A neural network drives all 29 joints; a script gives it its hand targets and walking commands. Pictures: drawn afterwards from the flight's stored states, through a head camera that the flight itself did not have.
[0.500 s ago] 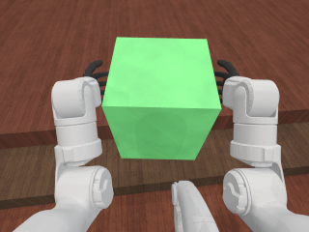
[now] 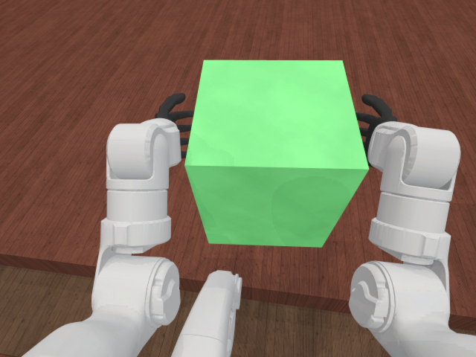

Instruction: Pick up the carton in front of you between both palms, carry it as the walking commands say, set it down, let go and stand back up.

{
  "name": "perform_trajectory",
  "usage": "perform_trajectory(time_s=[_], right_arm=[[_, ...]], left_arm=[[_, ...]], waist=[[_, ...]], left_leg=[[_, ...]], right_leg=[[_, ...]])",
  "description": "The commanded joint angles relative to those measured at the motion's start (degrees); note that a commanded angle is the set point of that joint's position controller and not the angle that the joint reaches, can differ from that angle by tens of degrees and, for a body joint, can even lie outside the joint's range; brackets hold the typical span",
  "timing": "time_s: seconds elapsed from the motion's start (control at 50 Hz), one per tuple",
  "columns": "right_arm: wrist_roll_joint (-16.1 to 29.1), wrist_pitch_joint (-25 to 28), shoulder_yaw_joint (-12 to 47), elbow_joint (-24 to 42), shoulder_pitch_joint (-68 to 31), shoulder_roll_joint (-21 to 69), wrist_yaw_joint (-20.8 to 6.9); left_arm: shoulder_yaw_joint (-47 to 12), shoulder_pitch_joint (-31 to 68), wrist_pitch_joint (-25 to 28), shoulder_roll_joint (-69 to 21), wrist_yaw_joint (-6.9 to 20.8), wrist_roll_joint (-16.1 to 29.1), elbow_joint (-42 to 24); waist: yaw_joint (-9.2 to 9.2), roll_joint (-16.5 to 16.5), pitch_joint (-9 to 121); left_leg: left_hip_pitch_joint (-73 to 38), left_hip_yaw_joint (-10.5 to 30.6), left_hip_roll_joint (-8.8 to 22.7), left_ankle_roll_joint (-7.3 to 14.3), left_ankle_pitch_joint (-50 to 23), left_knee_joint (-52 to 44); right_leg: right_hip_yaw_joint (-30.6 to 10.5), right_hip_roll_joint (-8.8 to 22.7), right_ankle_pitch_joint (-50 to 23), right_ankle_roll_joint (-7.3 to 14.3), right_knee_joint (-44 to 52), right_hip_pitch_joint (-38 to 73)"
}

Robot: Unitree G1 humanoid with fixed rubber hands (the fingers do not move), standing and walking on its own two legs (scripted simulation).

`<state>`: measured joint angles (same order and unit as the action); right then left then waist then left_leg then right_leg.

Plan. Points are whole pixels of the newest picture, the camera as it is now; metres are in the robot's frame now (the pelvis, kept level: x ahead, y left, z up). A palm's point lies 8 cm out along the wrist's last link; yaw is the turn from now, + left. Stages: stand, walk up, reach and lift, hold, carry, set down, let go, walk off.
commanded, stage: carry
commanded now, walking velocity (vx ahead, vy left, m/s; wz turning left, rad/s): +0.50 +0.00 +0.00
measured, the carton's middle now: (268, 162) +0.41 +0.04 +0.10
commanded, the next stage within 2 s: none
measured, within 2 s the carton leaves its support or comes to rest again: neither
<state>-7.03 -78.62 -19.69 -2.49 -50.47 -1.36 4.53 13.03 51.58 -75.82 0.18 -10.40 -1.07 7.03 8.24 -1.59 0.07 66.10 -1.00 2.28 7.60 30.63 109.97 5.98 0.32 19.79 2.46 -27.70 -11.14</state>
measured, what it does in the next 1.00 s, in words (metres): climbs: left foot 0.14 m higher, then right foot 0.14 m higher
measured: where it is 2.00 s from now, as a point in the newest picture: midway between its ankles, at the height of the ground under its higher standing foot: (288, 127)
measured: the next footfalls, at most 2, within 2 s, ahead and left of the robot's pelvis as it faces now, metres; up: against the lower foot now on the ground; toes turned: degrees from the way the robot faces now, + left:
left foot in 0.10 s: +0.26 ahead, +0.14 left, +0.14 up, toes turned +6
right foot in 0.60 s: +0.65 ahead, -0.11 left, +0.28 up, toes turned -6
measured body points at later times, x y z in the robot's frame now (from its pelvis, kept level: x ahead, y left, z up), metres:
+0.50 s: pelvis +0.32 +0.03 +0.15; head +0.35 +0.04 +0.59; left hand +0.73 +0.14 +0.34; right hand +0.70 -0.16 +0.35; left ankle +0.22 +0.14 -0.60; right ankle +0.47 -0.10 -0.35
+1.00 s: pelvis +0.63 -0.01 +0.27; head +0.64 -0.01 +0.72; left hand +1.01 +0.15 +0.46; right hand +1.02 -0.16 +0.45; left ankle +0.77 +0.12 -0.41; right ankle +0.61 -0.10 -0.46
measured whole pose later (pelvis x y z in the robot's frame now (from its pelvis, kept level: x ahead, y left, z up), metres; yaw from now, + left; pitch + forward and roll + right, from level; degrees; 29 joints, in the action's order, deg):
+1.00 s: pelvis +0.63 -0.01 +0.27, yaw +1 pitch +4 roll -1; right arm -5.7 -78.9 -18.1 -6.4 -50.0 -2.4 5.1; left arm 13.9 52.2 -77.8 -0.2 -9.1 -3.7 9.2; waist 3.0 -0.9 4.3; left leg 43.1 -2.5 5.0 3.2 9.8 49.9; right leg 7.8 -0.3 19.2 3.1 -32.7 -18.0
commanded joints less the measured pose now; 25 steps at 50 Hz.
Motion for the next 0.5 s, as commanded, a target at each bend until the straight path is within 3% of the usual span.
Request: perform_trajectory(time_s=[0.0,0.02,0.04,0.06,0.08,0.1,0.12,0.14,0.16,0.18,0.2,0.22,0.24,0.26,0.28,0.3,0.32,0.34,0.36,0.4,0.42,0.44,0.46,0.48], right_arm=[[19.68,0.79,33.76,-3.30,-38.87,53.64,-7.19],[20.20,0.39,34.13,-3.99,-39.61,53.98,-7.11],[21.38,0.13,34.94,-5.01,-40.32,54.89,-7.12],[22.52,-0.05,35.34,-5.97,-40.52,56.46,-7.19],[23.93,-0.06,35.67,-6.22,-40.56,58.29,-7.34],[24.84,0.30,36.00,-6.25,-42.61,59.87,-7.46],[26.46,0.86,36.70,-5.82,-43.27,61.64,-7.77],[29.37,1.40,37.48,-5.09,-43.22,65.43,-8.62],[31.37,2.52,38.86,-3.22,-42.84,65.49,-9.06],[33.22,3.06,40.02,-0.67,-45.90,68.01,-9.62],[34.98,3.89,40.66,4.08,-50.85,68.85,-9.99],[36.27,4.23,41.68,7.62,-55.41,70.30,-10.29],[37.42,4.26,42.69,10.17,-58.01,71.42,-10.65],[38.60,4.18,42.98,10.89,-58.22,71.95,-10.98],[39.28,4.04,43.20,10.96,-57.79,71.49,-11.23],[39.54,3.77,43.38,10.76,-56.65,70.38,-11.38],[39.31,3.44,42.83,10.46,-55.78,69.19,-11.47],[38.33,2.95,41.57,9.30,-54.25,67.79,-11.46],[36.96,2.33,40.69,7.00,-51.32,65.65,-11.38],[34.86,1.12,39.04,3.08,-47.73,62.61,-11.49],[34.12,0.75,38.00,1.72,-47.21,61.80,-11.77],[33.62,0.33,37.35,0.53,-47.49,61.14,-12.16],[33.51,-0.08,35.97,-0.82,-46.77,60.44,-12.39],[33.14,-0.53,34.78,-1.74,-47.32,60.12,-12.52]], left_arm=[[-30.47,44.61,-1.39,-61.09,17.86,27.01,-5.36],[-29.60,44.76,-1.86,-60.77,18.21,26.75,-4.37],[-28.75,44.81,-2.37,-60.30,18.38,25.88,-3.57],[-27.38,43.75,-2.87,-59.72,18.43,24.88,-1.66],[-26.68,42.40,-3.12,-58.70,18.18,23.30,-0.94],[-25.49,42.81,-3.23,-58.97,18.11,22.05,0.12],[-24.48,42.01,-2.93,-58.98,17.93,20.69,-0.06],[-24.60,40.57,-2.50,-58.95,17.80,18.40,0.49],[-23.10,36.94,-2.17,-58.84,17.56,17.22,2.13],[-21.83,35.13,-1.58,-57.03,16.97,14.94,1.49],[-22.04,37.91,-1.41,-57.51,16.62,14.36,-1.36],[-22.23,41.30,-1.27,-56.83,16.09,14.13,-3.82],[-22.26,42.29,-1.01,-55.48,15.42,13.99,-5.98],[-22.75,42.71,-0.80,-54.43,14.58,13.82,-7.24],[-23.13,42.19,-0.57,-52.82,13.84,13.37,-8.17],[-23.70,41.22,-0.42,-51.68,13.17,13.34,-8.73],[-24.08,40.58,-0.36,-50.66,12.64,12.76,-8.93],[-24.24,39.21,-0.66,-50.04,12.31,12.44,-8.56],[-25.08,38.63,-1.29,-49.78,12.21,12.37,-7.59],[-25.20,37.13,-2.47,-49.32,12.21,11.97,-4.25],[-25.51,36.59,-2.95,-48.71,12.24,11.63,-2.83],[-25.26,36.97,-3.30,-48.45,12.27,11.74,-1.70],[-25.50,37.72,-3.70,-49.07,12.21,12.22,-0.64],[-25.70,38.89,-3.91,-49.56,12.16,13.06,0.18]], waist=[[-3.68,3.22,18.39],[-4.81,6.85,16.66],[-6.28,10.94,19.14],[-8.43,16.64,23.44],[-12.39,19.78,27.96],[-16.90,15.45,34.22],[-20.93,9.11,41.78],[-20.42,6.14,36.80],[-14.17,-12.64,44.22],[-16.76,-6.28,49.77],[-16.25,-3.46,45.36],[-14.44,-0.25,37.81],[-14.03,-0.49,32.87],[-11.90,0.64,30.39],[-12.25,1.57,28.62],[-11.72,3.53,28.15],[-12.47,2.81,26.40],[-14.09,0.11,27.06],[-16.19,-3.02,26.75],[-17.27,-0.67,22.88],[-15.18,0.75,20.10],[-14.32,-0.42,17.58],[-12.51,-1.02,16.27],[-12.08,-3.91,16.89]], left_leg=[[7.94,-4.25,4.46,-1.02,-2.07,-14.68],[-7.63,-7.14,4.19,-0.56,-3.55,-29.47],[-24.58,-12.07,0.93,0.30,-11.48,-37.08],[-32.48,-14.65,-2.13,1.73,-16.93,-39.41],[-38.63,-16.72,-5.46,2.06,-19.41,-43.01],[-47.25,-17.48,-8.23,1.76,-21.86,-52.48],[-63.20,-10.69,-7.97,1.75,-30.20,-66.89],[-69.56,1.64,-3.42,2.31,-40.25,-81.32],[-85.85,33.65,17.16,16.35,-92.14,-75.01],[-87.01,38.91,16.51,17.72,-81.61,-75.50],[-83.42,37.90,15.15,15.49,-55.82,-76.83],[-78.38,35.23,13.56,10.89,-34.78,-78.38],[-75.57,32.70,13.04,8.58,-25.17,-79.69],[-72.74,27.64,12.45,6.75,-20.32,-81.74],[-71.45,25.57,12.88,5.94,-16.42,-83.43],[-70.60,23.42,13.68,6.09,-21.30,-84.69],[-72.35,21.72,14.31,6.42,-26.17,-86.12],[-75.54,20.21,15.07,8.47,-34.43,-87.04],[-81.35,22.39,17.34,10.05,-35.57,-87.84],[-88.58,21.41,18.46,8.90,-29.81,-90.38],[-84.79,17.48,14.99,6.15,-25.51,-92.72],[-80.72,13.73,12.95,4.47,-22.53,-95.52],[-70.62,8.23,10.88,4.06,-27.11,-102.12],[-60.36,0.48,8.64,3.73,-35.47,-105.93]], right_leg=[[-14.21,12.70,-12.88,10.20,17.11,18.01],[-8.02,10.23,-18.06,10.23,24.05,6.35],[-0.29,8.06,-39.61,9.48,23.09,-2.45],[2.35,8.83,-67.39,9.38,17.81,0.57],[4.40,9.36,-87.59,8.12,8.83,4.61],[4.44,7.99,-95.17,5.49,-8.48,9.79],[3.99,5.23,-88.45,1.87,-29.27,5.28],[-0.41,1.61,-36.04,0.09,-42.29,-6.65],[-10.06,-7.99,-2.28,-3.92,-74.86,-26.23],[-18.76,-7.76,-3.55,-1.50,-86.07,-31.60],[-17.96,-5.60,-3.10,0.66,-87.50,-38.11],[-16.50,-3.07,-2.32,2.15,-84.28,-43.51],[-16.71,-1.53,-2.19,3.81,-82.14,-47.06],[-15.09,0.71,-3.28,4.48,-79.07,-45.99],[-13.23,1.38,-2.38,4.57,-77.30,-46.89],[-10.91,2.08,-0.80,4.34,-71.94,-45.85],[-8.48,2.17,0.93,4.13,-70.42,-49.28],[-4.51,1.37,2.47,4.65,-78.63,-53.51],[-5.61,2.17,7.81,4.98,-87.39,-63.30],[-7.65,3.97,15.38,5.36,-90.98,-77.11],[-6.13,5.50,14.95,5.23,-82.64,-75.16],[-3.27,5.77,12.09,4.37,-76.28,-72.90],[0.57,6.83,8.16,4.41,-63.47,-60.39],[4.73,5.50,3.73,4.64,-52.12,-44.50]])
